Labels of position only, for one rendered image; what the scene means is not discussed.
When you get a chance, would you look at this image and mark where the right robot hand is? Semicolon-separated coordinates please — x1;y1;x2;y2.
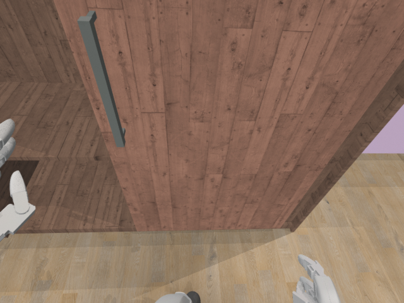
292;254;341;303

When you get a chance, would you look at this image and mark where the left robot shin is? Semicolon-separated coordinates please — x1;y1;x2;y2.
175;292;191;301

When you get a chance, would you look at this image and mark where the left robot hand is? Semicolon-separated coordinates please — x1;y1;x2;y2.
0;119;35;242

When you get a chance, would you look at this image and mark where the handle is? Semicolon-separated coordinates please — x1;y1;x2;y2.
77;11;126;147

